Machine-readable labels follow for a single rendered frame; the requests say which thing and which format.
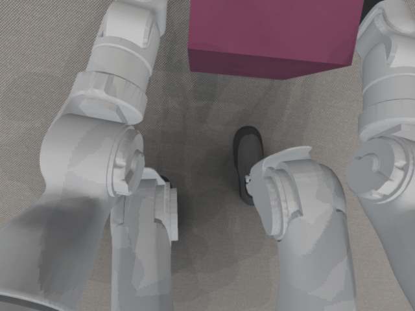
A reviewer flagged left robot shin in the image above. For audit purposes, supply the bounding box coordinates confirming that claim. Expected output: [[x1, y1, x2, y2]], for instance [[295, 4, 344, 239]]
[[110, 167, 166, 235]]

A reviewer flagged robot right forearm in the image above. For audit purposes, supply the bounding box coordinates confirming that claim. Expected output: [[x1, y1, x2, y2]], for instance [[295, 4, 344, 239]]
[[355, 0, 415, 142]]

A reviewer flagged robot left upper arm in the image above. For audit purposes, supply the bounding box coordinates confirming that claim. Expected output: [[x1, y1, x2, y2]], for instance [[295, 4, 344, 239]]
[[0, 113, 145, 311]]

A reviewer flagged robot left foot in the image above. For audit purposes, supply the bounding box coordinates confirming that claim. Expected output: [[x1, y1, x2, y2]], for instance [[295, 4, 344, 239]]
[[161, 176, 172, 189]]

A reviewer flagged robot left forearm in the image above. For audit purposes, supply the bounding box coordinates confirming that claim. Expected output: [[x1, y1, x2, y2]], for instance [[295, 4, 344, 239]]
[[40, 0, 167, 175]]

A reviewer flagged robot right hand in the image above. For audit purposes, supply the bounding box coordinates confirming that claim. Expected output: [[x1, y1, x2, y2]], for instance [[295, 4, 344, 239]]
[[359, 0, 384, 25]]

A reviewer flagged robot right upper arm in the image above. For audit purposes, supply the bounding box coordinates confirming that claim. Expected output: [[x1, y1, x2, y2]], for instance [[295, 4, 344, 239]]
[[345, 135, 415, 311]]

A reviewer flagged carton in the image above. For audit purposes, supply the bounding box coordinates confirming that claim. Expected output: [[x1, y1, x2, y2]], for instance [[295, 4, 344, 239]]
[[187, 0, 364, 80]]

